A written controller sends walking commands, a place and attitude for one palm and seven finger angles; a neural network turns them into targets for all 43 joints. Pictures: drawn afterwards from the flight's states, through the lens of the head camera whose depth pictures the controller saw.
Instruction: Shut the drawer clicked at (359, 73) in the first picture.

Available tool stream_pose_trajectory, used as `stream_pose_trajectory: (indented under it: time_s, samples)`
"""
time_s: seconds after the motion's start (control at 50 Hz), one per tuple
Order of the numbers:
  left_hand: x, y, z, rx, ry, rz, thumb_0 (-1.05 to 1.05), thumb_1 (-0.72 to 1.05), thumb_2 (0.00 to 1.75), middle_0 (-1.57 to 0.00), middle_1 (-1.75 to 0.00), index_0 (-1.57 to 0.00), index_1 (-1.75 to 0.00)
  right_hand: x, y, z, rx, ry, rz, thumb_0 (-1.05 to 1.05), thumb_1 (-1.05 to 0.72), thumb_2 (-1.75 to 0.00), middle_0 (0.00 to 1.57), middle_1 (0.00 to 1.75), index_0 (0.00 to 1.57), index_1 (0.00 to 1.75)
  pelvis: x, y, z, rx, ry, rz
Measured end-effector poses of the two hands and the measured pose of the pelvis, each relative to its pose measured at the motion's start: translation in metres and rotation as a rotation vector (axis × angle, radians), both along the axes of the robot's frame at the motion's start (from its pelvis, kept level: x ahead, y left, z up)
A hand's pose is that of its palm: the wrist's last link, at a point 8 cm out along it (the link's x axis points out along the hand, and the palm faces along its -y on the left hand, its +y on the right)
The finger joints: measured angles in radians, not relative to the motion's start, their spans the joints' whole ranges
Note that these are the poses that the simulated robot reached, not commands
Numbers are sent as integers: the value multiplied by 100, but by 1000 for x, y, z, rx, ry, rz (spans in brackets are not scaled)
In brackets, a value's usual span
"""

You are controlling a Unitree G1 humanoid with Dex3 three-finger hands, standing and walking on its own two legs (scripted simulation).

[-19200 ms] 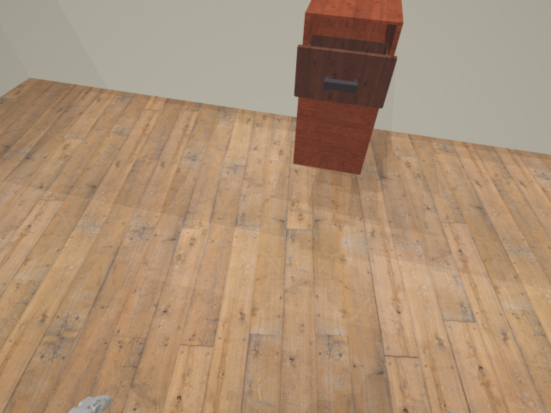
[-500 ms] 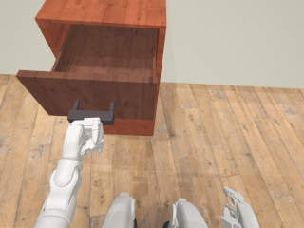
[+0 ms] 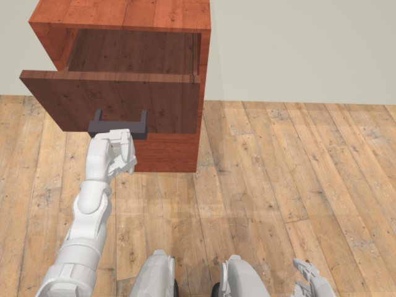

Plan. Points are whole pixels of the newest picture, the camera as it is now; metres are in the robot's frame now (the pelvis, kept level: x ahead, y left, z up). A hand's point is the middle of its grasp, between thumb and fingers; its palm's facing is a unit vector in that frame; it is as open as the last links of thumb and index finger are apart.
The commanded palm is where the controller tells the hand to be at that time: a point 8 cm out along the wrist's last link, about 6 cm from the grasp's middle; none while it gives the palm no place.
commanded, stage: push the drawer shut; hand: left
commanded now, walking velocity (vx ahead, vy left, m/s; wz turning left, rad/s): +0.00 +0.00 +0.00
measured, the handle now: (120, 121) +0.46 +0.18 +0.02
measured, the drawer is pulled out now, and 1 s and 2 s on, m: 0.15 0.03 0.00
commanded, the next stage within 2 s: pull the fist back off the drawer in 1.66 s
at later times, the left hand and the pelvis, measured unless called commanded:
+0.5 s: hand (137, 128) +0.45 +0.14 +0.02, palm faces +0.01 -1.00 -0.05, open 3.1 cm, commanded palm +0.43 +0.18 +0.03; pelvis -0.01 -0.01 -0.01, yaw +0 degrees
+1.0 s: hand (137, 107) +0.50 +0.15 +0.02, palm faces +0.01 -1.00 -0.04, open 3.1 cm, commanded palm +0.49 +0.19 +0.03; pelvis -0.01 +0.00 -0.02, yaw -2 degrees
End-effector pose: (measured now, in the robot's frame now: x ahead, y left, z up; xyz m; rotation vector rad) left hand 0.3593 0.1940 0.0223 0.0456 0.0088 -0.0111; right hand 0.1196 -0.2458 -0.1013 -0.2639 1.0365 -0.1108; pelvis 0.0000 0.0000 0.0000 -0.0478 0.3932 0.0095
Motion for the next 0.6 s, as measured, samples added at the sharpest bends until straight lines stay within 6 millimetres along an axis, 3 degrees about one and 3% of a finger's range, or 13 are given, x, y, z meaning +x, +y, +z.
stream_pose_trajectory:
  time_s: [0.28, 0.6]
  samples:
    - [31, 0, -1, 9, -7, 19, -3, 79, 92, -140, -160, -140, -160, -21, -12, -9, -17, 62, -27, 1, -90, -90, 20, 30, 20, 30, -5, -7, -4, 2, 17, 3]
    - [77, -1, 3, 7, 2, 25, 2, 81, 92, -140, -160, -140, -160, -68, -22, -15, -21, 165, -93, 1, -91, -90, 20, 30, 20, 30, -8, -11, -8, 4, 46, -14]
